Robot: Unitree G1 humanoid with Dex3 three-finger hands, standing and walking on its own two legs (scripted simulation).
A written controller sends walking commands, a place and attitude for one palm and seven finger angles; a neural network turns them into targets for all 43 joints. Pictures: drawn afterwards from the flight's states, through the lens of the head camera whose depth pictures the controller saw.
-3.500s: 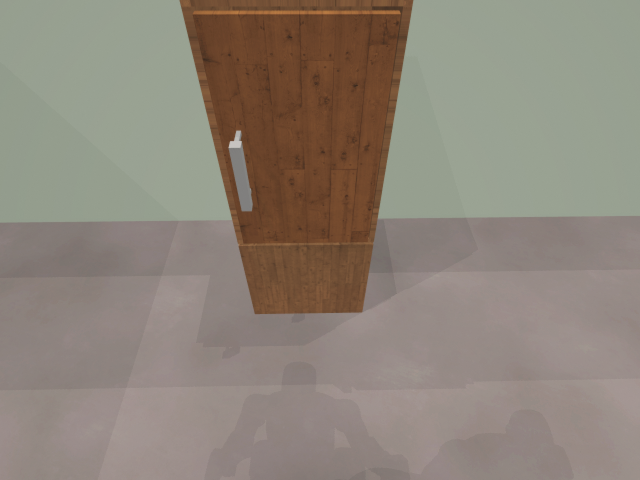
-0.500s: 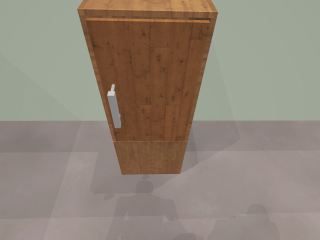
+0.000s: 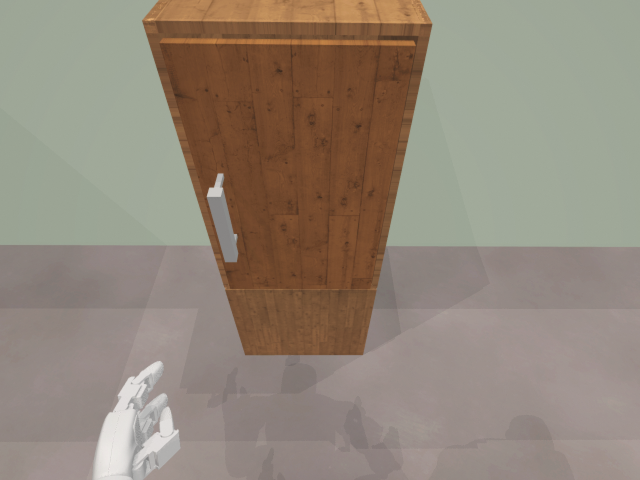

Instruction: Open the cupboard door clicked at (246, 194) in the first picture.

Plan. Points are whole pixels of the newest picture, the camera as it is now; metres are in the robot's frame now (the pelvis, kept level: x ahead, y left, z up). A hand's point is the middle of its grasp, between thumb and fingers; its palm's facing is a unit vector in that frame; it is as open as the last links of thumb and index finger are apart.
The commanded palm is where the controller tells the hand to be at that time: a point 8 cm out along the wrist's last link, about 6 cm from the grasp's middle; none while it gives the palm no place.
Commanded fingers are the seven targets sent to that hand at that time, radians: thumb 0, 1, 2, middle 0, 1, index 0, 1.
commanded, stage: raise the hand with hooked fingers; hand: left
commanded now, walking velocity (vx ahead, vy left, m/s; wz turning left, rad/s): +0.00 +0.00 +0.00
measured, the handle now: (226, 219) +0.58 +0.21 -0.06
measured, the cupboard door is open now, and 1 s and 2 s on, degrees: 0 0 0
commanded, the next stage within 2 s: move the hooked fingers beside the handle in 1.94 s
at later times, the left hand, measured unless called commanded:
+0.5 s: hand (173, 451) +0.18 +0.19 -0.06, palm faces +0.00 -1.00 -0.06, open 10.1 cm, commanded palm +0.15 +0.26 -0.06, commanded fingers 0.00 0.11 0.56 -0.26 -0.81 -0.26 -0.81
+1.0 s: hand (138, 423) +0.21 +0.25 -0.06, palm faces +0.02 -1.00 -0.05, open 13.0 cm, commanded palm +0.19 +0.30 -0.05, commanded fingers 0.00 -0.48 0.31 -0.30 -1.18 -0.30 -1.18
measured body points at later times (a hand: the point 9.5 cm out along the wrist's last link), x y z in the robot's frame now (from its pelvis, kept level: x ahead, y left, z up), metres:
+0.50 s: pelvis -0.06 -0.04 -0.11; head +0.02 -0.03 +0.34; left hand +0.17 +0.25 -0.06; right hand +0.14 -0.26 -0.19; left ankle -0.03 +0.10 -0.73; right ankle -0.01 -0.11 -0.73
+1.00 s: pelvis -0.05 +0.01 -0.09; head +0.04 +0.03 +0.35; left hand +0.20 +0.30 -0.05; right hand +0.12 -0.25 -0.16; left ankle -0.03 +0.10 -0.73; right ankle -0.01 -0.11 -0.73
